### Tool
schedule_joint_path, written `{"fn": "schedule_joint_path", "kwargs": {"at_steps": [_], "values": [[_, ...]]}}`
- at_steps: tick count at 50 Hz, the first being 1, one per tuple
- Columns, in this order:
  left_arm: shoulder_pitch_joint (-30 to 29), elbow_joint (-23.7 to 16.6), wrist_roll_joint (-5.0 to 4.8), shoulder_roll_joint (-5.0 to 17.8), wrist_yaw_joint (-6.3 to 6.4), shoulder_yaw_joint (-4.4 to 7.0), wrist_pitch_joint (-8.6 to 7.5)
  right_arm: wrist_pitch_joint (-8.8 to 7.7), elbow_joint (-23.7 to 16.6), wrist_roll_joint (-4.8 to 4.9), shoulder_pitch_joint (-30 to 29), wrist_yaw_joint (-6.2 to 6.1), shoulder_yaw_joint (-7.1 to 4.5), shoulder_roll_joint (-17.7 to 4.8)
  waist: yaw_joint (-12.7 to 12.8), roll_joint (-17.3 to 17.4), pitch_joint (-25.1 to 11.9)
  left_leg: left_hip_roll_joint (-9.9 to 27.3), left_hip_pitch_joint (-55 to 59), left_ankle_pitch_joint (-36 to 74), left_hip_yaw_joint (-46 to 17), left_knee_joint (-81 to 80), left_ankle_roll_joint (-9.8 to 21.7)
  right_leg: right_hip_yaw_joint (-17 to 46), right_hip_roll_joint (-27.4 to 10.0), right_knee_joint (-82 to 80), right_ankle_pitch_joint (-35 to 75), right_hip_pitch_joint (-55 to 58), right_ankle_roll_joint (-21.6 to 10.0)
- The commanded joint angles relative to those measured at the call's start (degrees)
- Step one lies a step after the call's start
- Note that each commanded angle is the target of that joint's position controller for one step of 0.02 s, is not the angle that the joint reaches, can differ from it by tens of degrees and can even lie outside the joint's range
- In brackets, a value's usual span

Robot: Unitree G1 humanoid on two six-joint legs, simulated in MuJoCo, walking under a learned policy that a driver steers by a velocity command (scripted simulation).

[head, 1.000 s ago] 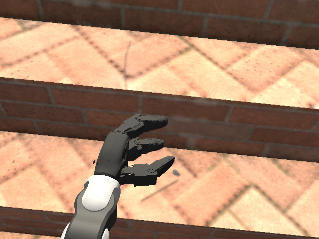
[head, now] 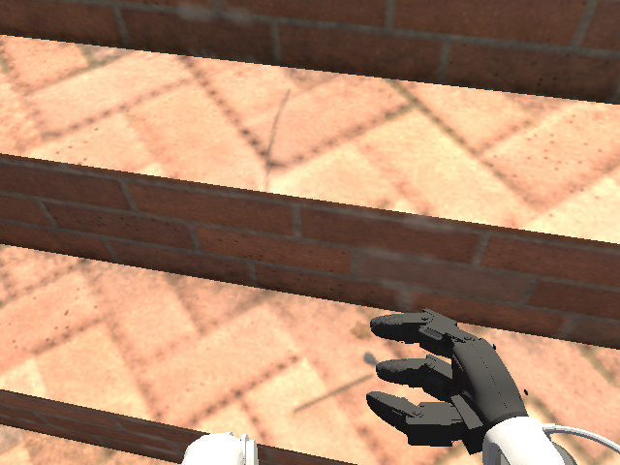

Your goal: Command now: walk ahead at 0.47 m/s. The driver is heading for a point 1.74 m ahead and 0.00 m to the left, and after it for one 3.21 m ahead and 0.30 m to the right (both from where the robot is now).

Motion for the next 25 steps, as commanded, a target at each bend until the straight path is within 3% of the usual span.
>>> {"fn": "schedule_joint_path", "kwargs": {"at_steps": [1, 2, 3, 4, 5, 6, 7, 8, 9, 10, 11, 12, 13, 14, 15, 16, 17, 18, 19, 20, 21, 22, 23, 24, 25], "values": [[9.2, 0.4, 0.66, 22.6, 1.20, 5.20, 0.21, -1.78, -5.9, 0.16, 8.7, 0.19, -4.38, -8.6, -11.3, -14.2, -29.1, -4.8, 40.4, -6.7, -4.7, -38.7, 4.8, 6.9, -7.9, 25.1, 101.3, 14.0, -10.6], [0.3, -3.0, -0.01, 24.1, 0.54, 5.89, 0.03, -1.19, -1.6, -0.05, 23.1, -0.15, -6.62, -13.0, -17.2, -8.4, -35.9, 0.2, 57.8, 2.1, -16.2, -44.5, 7.0, 5.8, -8.8, 35.0, 93.3, 2.8, -9.4], [-5.6, -7.3, 0.16, 21.4, -0.51, 5.27, -0.97, 0.35, 5.5, -0.53, 35.5, -1.85, -9.83, -19.2, -19.8, 6.1, -39.0, 5.6, 72.0, -5.5, -33.3, -51.2, 10.2, 6.5, -2.5, 49.1, 81.3, -17.4, -9.7], [-13.8, -10.3, 2.59, 15.0, -2.03, 4.37, -1.94, 1.94, 15.1, 0.93, 39.2, -3.74, -11.77, -21.4, -16.7, 26.2, -31.8, 10.4, 74.1, 3.6, -43.5, -58.1, 13.6, 6.0, 9.7, 77.3, 14.0, -38.8, -8.0], [-22.4, -16.7, 3.20, 9.2, -3.02, 3.01, -2.68, 2.39, 15.4, -2.40, 35.4, -4.99, -9.60, -15.5, -12.5, 23.6, -25.2, 9.5, 63.9, 13.4, -40.4, -58.8, 7.9, 16.5, 14.3, 108.4, -3.5, -51.5, -7.4], [-28.3, -24.9, 2.31, 0.9, -3.57, 0.54, -2.71, 2.11, 14.0, -3.92, 22.9, -5.26, -7.80, -8.0, -5.4, 18.0, -14.3, 9.2, 54.8, 16.8, -28.9, -53.6, 4.4, 19.4, 15.3, 120.3, -12.8, -64.5, -7.2], [-27.6, -28.9, 3.48, -4.0, -4.68, -1.66, -2.43, 1.81, 14.0, -3.80, 16.1, -5.02, -6.60, -3.2, 0.2, 12.4, -6.1, 8.2, 45.6, 19.7, -23.3, -54.5, 1.2, 16.8, 13.3, 121.2, -15.6, -67.7, -7.7], [-24.2, -27.0, 6.16, -5.1, -1.76, -0.04, -2.47, 2.38, 19.9, -4.96, 15.9, -6.74, -10.58, -9.0, 2.2, 6.7, -0.1, 6.9, 36.2, 6.6, -17.8, -58.2, 1.2, 16.1, 13.1, 125.9, -4.6, -63.4, -5.2], [-15.8, -24.7, 6.05, -3.7, -0.98, 0.04, -1.31, 2.26, 18.6, -5.25, 12.6, -6.12, -9.98, -7.7, 7.5, 0.9, 0.9, 8.1, 31.0, 6.8, -15.1, -62.3, 0.2, 15.4, 12.5, 127.6, -2.3, -60.6, -3.1], [-8.2, -23.4, 5.61, -0.1, -0.04, 0.94, -0.02, 1.64, 17.1, -4.98, 7.8, -5.19, -9.64, -7.6, 12.0, 0.4, 1.8, 6.3, 25.7, 10.3, -9.5, -66.7, -1.4, 11.7, 13.6, 122.7, -1.5, -54.4, -1.4], [-3.9, -22.4, 4.67, 4.5, 0.70, 2.38, 1.60, 0.66, 16.1, -4.91, 3.4, -4.88, -9.80, -8.9, 15.3, 1.6, 3.1, 5.7, 20.8, 10.5, -7.3, -70.4, -1.3, 9.1, 14.9, 119.7, -0.3, -50.1, 0.3], [-2.0, -21.9, 4.03, 6.8, 1.92, 3.17, 3.03, -0.88, 13.9, -5.37, -2.5, -4.69, -10.13, -11.6, 18.0, 0.7, 4.0, 5.4, 15.0, 11.0, -4.8, -71.8, -0.7, 7.6, 14.4, 112.1, 3.0, -43.5, 1.4], [-0.2, -21.3, 3.16, 7.8, 2.85, 4.12, 4.55, -2.19, 14.5, -5.54, -4.7, -4.99, -10.78, -13.2, 19.4, 4.4, 2.9, 6.5, 14.1, 19.0, -4.2, -73.4, 2.5, 2.9, 16.8, 125.4, 1.6, -41.1, 1.4], [0.5, -20.9, 3.32, 8.7, 3.07, 4.94, 5.46, -2.73, 15.4, -4.99, -2.6, -4.90, -11.31, -14.6, 18.3, 4.8, 3.4, 8.0, 17.9, 18.5, -6.5, -74.2, 3.8, 5.1, 14.4, 126.9, 0.5, -43.6, 1.6], [-0.2, -21.1, 4.08, 9.1, 3.20, 5.59, 5.88, -3.01, 16.2, -4.53, 0.3, -5.22, -11.73, -15.5, 16.7, 4.1, 3.0, 8.5, 24.8, 19.1, -7.1, -74.9, 4.0, 6.6, 13.6, 126.3, -1.0, -46.9, 0.9], [0.7, -21.4, 4.83, 10.5, 2.36, 6.06, 5.55, -3.81, 17.6, -3.68, 5.3, -5.53, -12.82, -17.5, 15.5, 2.0, 1.3, 8.9, 31.5, 17.2, -7.5, -75.9, 4.0, 6.7, 12.6, 120.7, -3.1, -46.7, -0.1], [-3.0, -22.4, 5.18, 10.7, 1.86, 6.13, 5.20, -4.02, 18.4, -3.89, 9.8, -5.93, -13.57, -19.8, 12.2, 1.2, 1.2, 10.0, 40.9, 19.0, -8.8, -77.5, 4.5, 6.7, 11.9, 116.2, -7.2, -51.1, -1.4], [0.8, -22.2, 3.97, 13.4, 0.25, 4.71, 4.32, -2.56, 11.2, -2.67, 3.6, -5.93, -9.71, -14.0, 13.9, 4.7, -5.0, 10.7, 49.7, 31.3, -6.1, -74.1, 4.2, 10.6, 10.0, 107.5, -6.1, -48.0, -1.5], [5.7, -20.7, 4.39, 12.9, -0.64, 4.48, 3.83, -1.91, 8.4, -1.76, -4.1, -6.06, -9.67, -15.3, 18.4, 4.9, -7.7, 8.2, 48.8, 41.4, -0.8, -72.3, 2.2, 9.3, 7.0, 83.8, -6.2, -35.9, -3.2], [7.8, -18.1, 4.92, 12.5, -1.41, 4.53, 3.64, -1.69, 7.6, -1.39, -5.7, -6.16, -9.16, -14.5, 18.7, 1.0, -7.1, 7.3, 45.2, 46.6, 4.1, -66.1, 2.7, 6.2, 3.9, 58.1, -3.2, -24.6, -6.2], [9.2, -14.9, 5.26, 11.3, -2.01, 4.74, 3.37, -1.94, 7.4, -1.74, -1.8, -6.14, -8.44, -14.3, 15.9, -1.4, -8.2, 8.2, 45.5, 60.1, 4.6, -59.7, 6.5, -1.3, 9.0, 50.3, -6.2, -16.2, -7.6], [16.6, -12.1, 6.03, 7.6, -2.71, 4.18, 2.68, -2.73, 5.8, -0.73, -5.6, -5.53, -7.48, -12.8, 18.8, 2.4, -8.5, 9.3, 47.1, 69.8, 5.3, -47.9, 7.4, -4.1, 8.0, 34.5, -2.4, -10.9, -9.0], [17.6, -6.9, 5.09, 6.3, -2.26, 3.70, 1.83, -2.35, 2.8, -0.21, -3.0, -4.63, -6.51, -8.5, 13.0, -7.8, -2.1, -2.1, 36.9, 48.5, 6.3, -27.2, 5.1, 1.3, 12.5, 21.6, 4.4, -8.8, -10.9], [-2.4, -12.3, 7.64, 15.4, -0.18, 4.95, -0.23, -0.57, 2.8, 1.49, 16.3, -3.69, -7.71, -7.5, -8.2, -23.7, -0.6, -9.6, 15.3, 28.3, -9.1, -12.1, 2.3, 48.3, 1.4, 20.6, -13.3, -12.5, -17.4], [-3.0, -16.3, 7.46, 10.7, -0.69, 3.30, -0.80, -1.27, 3.9, 0.48, 12.1, -2.59, -5.88, -5.6, -1.8, -12.4, -6.3, -7.5, 20.4, 27.0, -13.5, -5.2, 2.3, 41.8, 1.9, 23.8, -16.3, -18.2, -16.4]]}}
Keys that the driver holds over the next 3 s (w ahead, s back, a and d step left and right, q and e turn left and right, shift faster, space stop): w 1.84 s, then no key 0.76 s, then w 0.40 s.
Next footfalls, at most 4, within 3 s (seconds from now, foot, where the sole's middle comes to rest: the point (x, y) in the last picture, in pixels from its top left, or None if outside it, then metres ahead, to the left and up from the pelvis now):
0.56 right None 0.15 -0.08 -0.56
0.94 left None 0.19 0.17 -0.56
1.34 right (396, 433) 0.34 -0.07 -0.32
1.86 left None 0.30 0.22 -0.33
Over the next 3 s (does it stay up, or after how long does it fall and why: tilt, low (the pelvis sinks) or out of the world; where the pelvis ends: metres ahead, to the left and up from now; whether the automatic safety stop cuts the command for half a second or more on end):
stays up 0.43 0.33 0.45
